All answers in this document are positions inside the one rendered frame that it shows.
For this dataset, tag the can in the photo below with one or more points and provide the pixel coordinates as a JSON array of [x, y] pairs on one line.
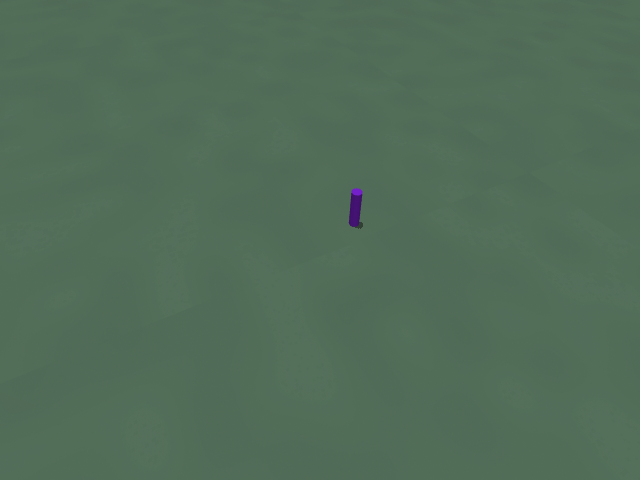
[[355, 207]]

